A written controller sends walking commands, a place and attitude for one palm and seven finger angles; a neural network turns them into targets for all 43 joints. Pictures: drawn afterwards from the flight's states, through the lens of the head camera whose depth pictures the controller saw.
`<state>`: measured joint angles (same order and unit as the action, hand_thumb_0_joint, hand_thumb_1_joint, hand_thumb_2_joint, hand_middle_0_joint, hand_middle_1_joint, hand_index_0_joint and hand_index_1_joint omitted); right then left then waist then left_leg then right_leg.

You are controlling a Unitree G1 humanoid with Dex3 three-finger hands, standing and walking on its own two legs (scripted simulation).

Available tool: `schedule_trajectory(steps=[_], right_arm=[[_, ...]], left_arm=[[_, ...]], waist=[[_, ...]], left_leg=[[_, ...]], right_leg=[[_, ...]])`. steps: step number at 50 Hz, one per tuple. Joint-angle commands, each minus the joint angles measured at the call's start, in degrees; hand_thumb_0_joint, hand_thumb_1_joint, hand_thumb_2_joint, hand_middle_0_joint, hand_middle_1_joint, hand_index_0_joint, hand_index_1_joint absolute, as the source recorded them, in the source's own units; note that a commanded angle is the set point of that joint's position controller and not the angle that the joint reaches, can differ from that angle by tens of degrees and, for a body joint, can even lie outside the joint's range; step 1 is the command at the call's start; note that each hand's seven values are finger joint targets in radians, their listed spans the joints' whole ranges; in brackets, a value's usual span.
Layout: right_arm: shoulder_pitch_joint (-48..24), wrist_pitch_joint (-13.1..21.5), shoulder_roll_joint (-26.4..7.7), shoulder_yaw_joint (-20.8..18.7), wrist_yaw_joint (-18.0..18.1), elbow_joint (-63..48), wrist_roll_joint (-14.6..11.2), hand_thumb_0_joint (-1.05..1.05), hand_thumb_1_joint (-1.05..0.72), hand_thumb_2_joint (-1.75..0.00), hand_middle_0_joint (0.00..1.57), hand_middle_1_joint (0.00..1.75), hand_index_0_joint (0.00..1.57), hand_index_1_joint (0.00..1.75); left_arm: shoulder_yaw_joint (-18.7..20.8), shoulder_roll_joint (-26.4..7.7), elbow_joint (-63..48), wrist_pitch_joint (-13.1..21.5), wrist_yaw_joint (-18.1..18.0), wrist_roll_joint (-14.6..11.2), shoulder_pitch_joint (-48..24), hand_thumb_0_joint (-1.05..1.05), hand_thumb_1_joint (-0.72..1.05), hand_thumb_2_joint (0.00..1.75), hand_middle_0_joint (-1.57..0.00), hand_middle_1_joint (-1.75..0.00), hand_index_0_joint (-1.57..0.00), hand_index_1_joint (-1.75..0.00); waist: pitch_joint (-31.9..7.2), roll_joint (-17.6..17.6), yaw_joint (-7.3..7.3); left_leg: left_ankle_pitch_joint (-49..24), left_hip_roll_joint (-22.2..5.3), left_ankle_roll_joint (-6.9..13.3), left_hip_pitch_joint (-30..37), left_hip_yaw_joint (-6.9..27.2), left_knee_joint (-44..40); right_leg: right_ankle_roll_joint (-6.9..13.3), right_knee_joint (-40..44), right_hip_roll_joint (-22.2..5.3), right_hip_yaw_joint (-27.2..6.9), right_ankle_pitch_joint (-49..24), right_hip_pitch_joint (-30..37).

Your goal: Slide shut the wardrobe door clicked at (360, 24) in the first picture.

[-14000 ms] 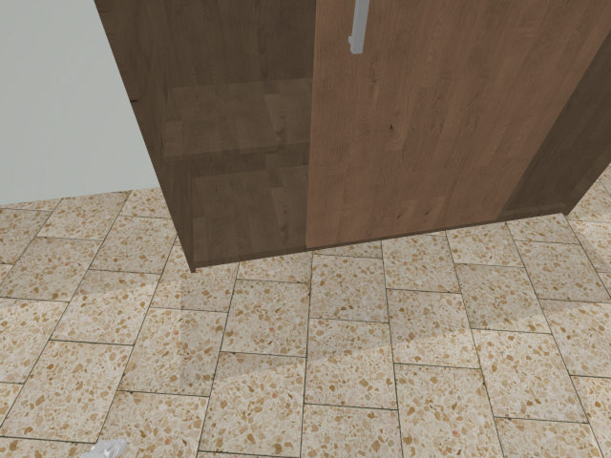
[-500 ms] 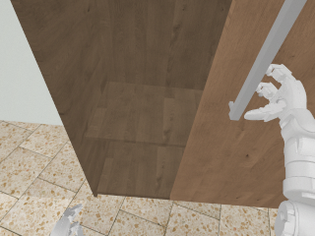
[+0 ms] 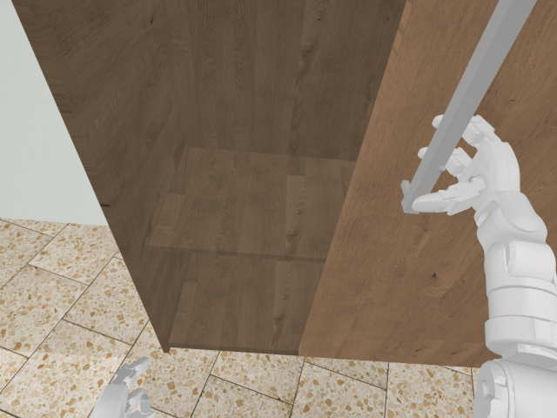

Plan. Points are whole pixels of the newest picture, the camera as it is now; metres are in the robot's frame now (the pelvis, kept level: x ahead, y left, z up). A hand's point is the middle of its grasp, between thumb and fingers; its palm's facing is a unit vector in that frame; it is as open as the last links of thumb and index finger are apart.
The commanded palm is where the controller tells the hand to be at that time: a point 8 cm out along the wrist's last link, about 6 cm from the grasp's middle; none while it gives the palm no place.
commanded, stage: slide the fingers in behind the handle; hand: right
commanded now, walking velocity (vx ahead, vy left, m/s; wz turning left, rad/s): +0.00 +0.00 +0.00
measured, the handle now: (447, 116) +0.46 -0.18 +0.25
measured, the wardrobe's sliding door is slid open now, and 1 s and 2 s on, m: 0.46 0.45 0.45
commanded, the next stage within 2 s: grip the handle and tug to test in 0.78 s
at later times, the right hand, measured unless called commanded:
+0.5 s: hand (429, 166) +0.40 -0.16 +0.21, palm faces +0.02 +1.00 -0.03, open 14.5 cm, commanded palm +0.37 -0.20 +0.20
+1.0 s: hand (430, 167) +0.40 -0.16 +0.21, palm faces +0.01 +1.00 -0.04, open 14.4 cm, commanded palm +0.36 -0.21 +0.20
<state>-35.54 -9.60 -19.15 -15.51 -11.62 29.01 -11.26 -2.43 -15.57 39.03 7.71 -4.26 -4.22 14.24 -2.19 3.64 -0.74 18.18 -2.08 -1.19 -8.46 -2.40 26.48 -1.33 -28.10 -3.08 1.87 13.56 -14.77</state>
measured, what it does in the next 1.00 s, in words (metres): stands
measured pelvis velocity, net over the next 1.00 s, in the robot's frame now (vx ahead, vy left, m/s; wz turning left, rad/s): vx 0.02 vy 0.00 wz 0.01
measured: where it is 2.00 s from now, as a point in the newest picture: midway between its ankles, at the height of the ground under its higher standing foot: outside the picture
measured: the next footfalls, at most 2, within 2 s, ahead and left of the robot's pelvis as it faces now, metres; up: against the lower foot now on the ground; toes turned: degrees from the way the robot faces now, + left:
none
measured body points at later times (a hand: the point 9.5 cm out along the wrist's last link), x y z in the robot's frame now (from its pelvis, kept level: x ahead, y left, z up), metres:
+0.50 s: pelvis +0.00 +0.00 +0.00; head -0.01 +0.03 +0.45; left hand +0.16 +0.25 -0.10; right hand +0.39 -0.21 +0.22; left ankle -0.05 +0.13 -0.74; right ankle +0.01 -0.14 -0.74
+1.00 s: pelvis +0.02 +0.00 +0.00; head +0.00 +0.03 +0.45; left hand +0.18 +0.24 -0.09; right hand +0.39 -0.21 +0.22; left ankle -0.05 +0.13 -0.74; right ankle +0.01 -0.14 -0.74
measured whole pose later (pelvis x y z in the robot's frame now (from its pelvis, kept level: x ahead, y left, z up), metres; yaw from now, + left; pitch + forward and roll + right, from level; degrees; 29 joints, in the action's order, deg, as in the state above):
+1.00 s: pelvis +0.02 +0.00 +0.00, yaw +1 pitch +0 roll +0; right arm -26.9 -15.7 -15.9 -14.2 -7.7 13.0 -11.6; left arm -2.3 -14.7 37.3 4.8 -3.0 -3.5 11.7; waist -3.2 3.6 -0.4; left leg 19.1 -2.4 -1.2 -5.8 -1.6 25.2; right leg -1.5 -26.5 -2.8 2.8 14.6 -11.6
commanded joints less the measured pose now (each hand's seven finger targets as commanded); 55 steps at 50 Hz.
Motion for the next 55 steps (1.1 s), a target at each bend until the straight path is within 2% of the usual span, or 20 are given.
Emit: schedule_trajectory(steps=[1,3,5,12,16,17,19,22,25,27,29,31,34,36,39,42,44,50,52,55], right_arm=[[-28.7,4.4,-11.9,-2.2,0.7,-15.7,-1.2,0.00,0.50,-0.30,0.30,1.20,0.30,1.20],[-26.2,4.2,-11.2,-2.2,0.9,-16.1,-1.1,0.00,0.50,-0.30,0.30,1.20,0.30,1.20],[-25.4,3.8,-10.0,-1.1,1.2,-15.3,-1.1,0.00,0.50,-0.30,0.30,1.20,0.30,1.20],[-22.4,2.4,-9.7,-1.7,2.9,-18.7,-0.5,0.00,0.50,-0.30,0.30,1.20,0.30,1.20],[-23.1,2.1,-6.8,1.1,2.8,-19.9,-0.8,0.00,0.50,-0.30,0.30,1.20,0.30,1.20],[-23.6,2.2,-7.0,0.8,2.8,-21.1,-0.7,0.00,0.50,-0.30,0.30,1.20,0.30,1.20],[-22.2,2.2,-7.4,0.2,2.9,-21.9,-0.5,0.00,0.50,-0.30,0.30,1.20,0.30,1.20],[-20.3,2.1,-7.7,-0.2,3.0,-23.1,-0.7,0.00,0.50,-0.30,0.30,1.20,0.30,1.20],[-21.0,1.8,-5.2,2.3,2.9,-24.7,-0.7,0.00,0.50,-0.30,0.30,1.20,0.30,1.20],[-19.8,1.2,-6.7,0.7,3.1,-23.7,-0.8,0.00,0.50,-0.30,0.30,1.20,0.30,1.20],[-22.3,0.9,-4.7,2.7,3.0,-24.7,-0.7,0.00,0.50,-0.30,0.30,1.20,0.30,1.20],[-21.0,0.8,-6.6,0.7,3.6,-25.5,-0.6,0.00,0.50,-0.30,0.30,1.20,0.30,1.20],[-19.3,0.3,-4.5,2.2,3.4,-27.2,-0.6,0.00,0.50,-0.30,0.30,1.20,0.30,1.20],[-18.8,0.3,-6.7,0.3,3.6,-28.2,-0.7,0.00,0.50,-0.30,0.30,1.20,0.30,1.20],[-16.8,0.0,-5.7,0.7,3.2,-30.3,-0.9,0.00,0.50,-0.30,0.30,1.20,0.30,1.20],[-14.4,-0.2,-8.5,-2.2,3.2,-30.6,-1.3,0.00,0.50,-0.30,0.30,1.20,0.30,1.20],[-12.7,-0.7,-7.0,-1.2,2.8,-31.5,-1.4,0.00,0.50,-0.30,0.30,1.20,0.30,1.20],[-12.0,-1.5,-9.0,-2.8,3.2,-32.3,-1.5,0.00,0.22,-0.42,0.33,1.24,0.33,1.24],[-11.6,-2.0,-7.7,-2.0,3.1,-31.9,-1.7,0.00,0.13,-0.46,0.34,1.25,0.34,1.25],[-10.9,-2.4,-9.8,-3.9,3.3,-32.2,-1.7,0.00,-0.01,-0.52,0.35,1.27,0.35,1.27]], left_arm=[[2.5,-6.4,-8.1,3.1,-0.2,0.3,-5.1,0.00,0.90,0.90,-0.20,-0.30,-0.20,-0.30],[2.4,-6.2,-8.3,3.1,-0.1,0.4,-5.6,0.00,0.90,0.90,-0.20,-0.30,-0.20,-0.30],[2.4,-6.2,-7.8,3.1,0.2,0.3,-5.5,0.00,0.90,0.90,-0.20,-0.30,-0.20,-0.30],[2.5,-5.8,-8.7,2.3,0.6,0.4,-6.7,0.00,0.90,0.90,-0.20,-0.30,-0.20,-0.30],[2.4,-5.8,-8.7,1.8,0.5,0.3,-7.4,0.00,0.90,0.90,-0.20,-0.30,-0.20,-0.30],[2.4,-5.7,-8.9,2.0,0.5,0.4,-7.4,0.00,0.90,0.90,-0.20,-0.30,-0.20,-0.30],[2.4,-5.6,-9.1,1.8,0.6,0.5,-7.6,0.00,0.90,0.90,-0.20,-0.30,-0.20,-0.30],[2.4,-5.5,-9.4,1.6,0.8,0.5,-8.1,0.00,0.90,0.90,-0.20,-0.30,-0.20,-0.30],[2.4,-5.3,-9.3,1.5,0.8,0.5,-8.5,0.00,0.90,0.90,-0.20,-0.30,-0.20,-0.30],[2.3,-5.6,-9.3,1.2,0.8,0.5,-8.5,0.00,0.90,0.90,-0.20,-0.30,-0.20,-0.30],[2.4,-5.3,-9.4,1.1,0.6,0.4,-8.7,0.00,0.90,0.90,-0.20,-0.30,-0.20,-0.30],[2.5,-5.6,-9.2,1.1,0.6,0.7,-8.4,0.00,0.90,0.90,-0.20,-0.30,-0.20,-0.30],[2.4,-5.1,-9.7,0.9,0.9,0.6,-9.0,0.00,0.90,0.90,-0.20,-0.30,-0.20,-0.30],[2.5,-5.4,-9.5,0.7,0.9,0.8,-8.8,0.00,0.90,0.90,-0.20,-0.30,-0.20,-0.30],[2.4,-5.2,-10.3,0.7,1.0,0.8,-9.4,0.00,0.90,0.90,-0.20,-0.30,-0.20,-0.30],[2.4,-5.5,-10.4,0.3,1.1,1.0,-9.3,0.00,0.90,0.90,-0.20,-0.30,-0.20,-0.30],[2.2,-5.1,-11.0,0.2,1.2,0.9,-9.9,0.00,0.90,0.90,-0.20,-0.30,-0.20,-0.30],[2.3,-5.4,-10.8,-0.4,1.0,0.9,-10.0,0.00,0.90,0.90,-0.20,-0.30,-0.20,-0.30],[2.3,-5.3,-11.0,-0.5,0.9,0.8,-10.1,0.00,0.90,0.90,-0.20,-0.30,-0.20,-0.30],[2.4,-5.5,-10.8,-0.7,0.9,0.9,-10.0,0.00,0.90,0.90,-0.20,-0.30,-0.20,-0.30]], waist=[[-16.8,-3.1,-0.72],[-17.1,-1.2,0.08],[-15.7,-3.8,0.08],[-15.6,-3.6,0.81],[-14.8,-5.4,0.11],[-15.8,-3.0,0.27],[-16.6,-2.6,0.67],[-16.9,-3.2,0.99],[-16.8,-2.6,0.50],[-16.1,-4.1,0.78],[-15.9,-2.4,0.15],[-16.9,-3.6,0.67],[-17.8,-2.0,0.82],[-18.2,-3.4,1.06],[-18.6,-3.0,1.32],[-18.3,-4.1,1.90],[-18.0,-2.9,1.96],[-17.4,-3.5,2.13],[-17.4,-3.9,1.79],[-18.2,-3.4,2.29]], left_leg=[[-23.4,3.1,1.7,-2.4,-1.0,-2.9],[-24.2,3.1,1.8,-1.8,-1.0,-2.6],[-24.5,3.1,1.8,-1.7,-1.3,-2.8],[-24.7,3.0,1.6,-1.2,-1.2,-2.6],[-25.2,3.0,1.5,-1.3,-1.2,-2.8],[-25.7,3.0,1.6,-1.4,-1.0,-2.6],[-26.6,2.9,1.8,-0.8,-1.2,-2.2],[-28.3,2.8,1.8,0.3,-1.1,-2.0],[-29.6,2.9,1.8,0.1,-1.2,-2.1],[-29.1,2.9,1.7,0.1,-1.3,-2.0],[-28.5,2.9,1.7,-0.9,-1.3,-2.1],[-30.1,2.8,1.8,0.2,-1.4,-2.0],[-31.6,2.8,1.8,0.2,-1.5,-1.5],[-32.5,2.8,1.8,1.4,-1.5,-1.5],[-33.8,2.8,1.8,1.7,-1.6,-1.1],[-35.3,2.7,1.8,3.1,-1.5,-1.1],[-35.7,2.7,1.8,2.8,-1.7,-0.8],[-35.7,2.7,1.8,3.3,-1.5,-1.4],[-35.9,2.7,1.6,3.0,-1.6,-1.3],[-37.2,2.6,1.8,3.9,-1.4,-1.2]], right_leg=[[3.7,0.9,3.0,-1.0,-15.1,13.8],[3.5,1.0,3.1,-0.9,-16.1,14.0],[3.6,0.9,3.1,-0.8,-16.1,13.0],[3.6,1.4,3.0,-0.4,-16.1,13.0],[3.8,1.4,3.1,-0.3,-15.6,12.8],[3.7,1.3,3.1,-0.3,-16.3,13.9],[3.5,1.3,3.1,-0.4,-17.8,14.5],[3.6,1.1,3.1,-0.3,-18.8,14.5],[3.6,0.6,3.2,0.0,-20.1,15.2],[3.5,1.0,3.1,-0.4,-19.6,14.5],[3.5,1.0,3.2,-0.3,-19.3,15.3],[3.6,0.8,3.2,-0.5,-20.8,15.4],[3.4,0.5,3.2,-0.4,-23.3,16.8],[3.4,0.5,3.1,-0.5,-23.5,16.2],[3.4,0.4,3.1,-0.5,-25.2,16.8],[3.5,0.5,3.2,-0.3,-25.7,15.6],[3.3,0.5,3.1,-0.1,-26.8,15.8],[3.5,0.4,3.1,0.1,-26.3,15.2],[3.5,0.5,3.2,0.2,-26.0,15.2],[3.5,0.1,3.2,0.4,-27.2,15.1]])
